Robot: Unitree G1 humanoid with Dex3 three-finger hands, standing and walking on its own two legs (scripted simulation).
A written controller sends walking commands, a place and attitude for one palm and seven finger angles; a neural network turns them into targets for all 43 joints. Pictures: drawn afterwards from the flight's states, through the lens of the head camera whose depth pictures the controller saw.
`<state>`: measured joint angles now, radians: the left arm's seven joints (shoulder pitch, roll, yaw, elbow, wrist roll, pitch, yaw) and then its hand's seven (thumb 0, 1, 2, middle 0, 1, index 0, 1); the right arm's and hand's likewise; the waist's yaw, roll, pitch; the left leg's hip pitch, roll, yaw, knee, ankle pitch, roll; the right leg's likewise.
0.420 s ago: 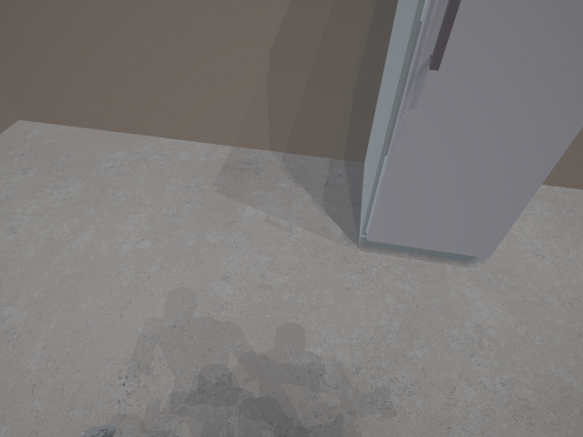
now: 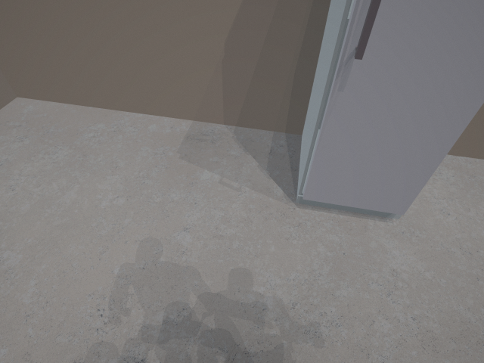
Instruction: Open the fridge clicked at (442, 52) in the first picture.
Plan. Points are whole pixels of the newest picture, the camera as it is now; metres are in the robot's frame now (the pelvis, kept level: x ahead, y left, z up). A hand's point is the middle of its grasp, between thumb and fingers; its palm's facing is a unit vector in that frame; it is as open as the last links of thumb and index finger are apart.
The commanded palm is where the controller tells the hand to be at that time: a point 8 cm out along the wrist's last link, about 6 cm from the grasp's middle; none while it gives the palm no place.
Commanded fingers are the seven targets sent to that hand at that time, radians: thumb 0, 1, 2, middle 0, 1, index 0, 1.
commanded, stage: stand and wait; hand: left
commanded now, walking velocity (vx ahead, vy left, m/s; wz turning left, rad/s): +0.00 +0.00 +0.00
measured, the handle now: (373, 2) +0.98 -0.30 +0.23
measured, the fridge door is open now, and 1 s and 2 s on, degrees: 0 0 0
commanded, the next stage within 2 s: look at it before walking up in 0.40 s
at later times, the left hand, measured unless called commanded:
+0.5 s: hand out of the picture +0.07 +0.24 -0.15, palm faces -0.03 -0.94 -0.34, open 7.4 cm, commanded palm none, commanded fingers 0.00 0.90 0.90 -0.20 -0.30 -0.20 -0.30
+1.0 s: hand out of the picture +0.07 +0.24 -0.15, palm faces -0.02 -0.94 -0.33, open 7.4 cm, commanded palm none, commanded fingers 0.00 0.90 0.90 -0.20 -0.30 -0.20 -0.30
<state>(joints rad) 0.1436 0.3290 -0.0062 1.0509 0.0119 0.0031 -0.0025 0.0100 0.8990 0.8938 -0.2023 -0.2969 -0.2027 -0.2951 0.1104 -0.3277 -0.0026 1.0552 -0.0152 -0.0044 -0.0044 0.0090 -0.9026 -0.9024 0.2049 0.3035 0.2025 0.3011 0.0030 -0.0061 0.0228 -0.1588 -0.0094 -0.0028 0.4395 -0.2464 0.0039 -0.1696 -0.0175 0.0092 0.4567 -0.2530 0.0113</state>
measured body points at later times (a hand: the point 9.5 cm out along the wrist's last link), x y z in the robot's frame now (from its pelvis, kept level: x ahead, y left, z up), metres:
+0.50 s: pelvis -0.01 -0.01 +0.00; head -0.01 -0.01 +0.45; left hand +0.07 +0.29 -0.12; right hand +0.06 -0.30 -0.13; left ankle +0.00 +0.12 -0.74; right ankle +0.00 -0.13 -0.74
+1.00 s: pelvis +0.00 -0.01 +0.00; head +0.00 -0.01 +0.45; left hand +0.08 +0.29 -0.13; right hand +0.08 -0.31 -0.13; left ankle +0.00 +0.12 -0.74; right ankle +0.00 -0.13 -0.74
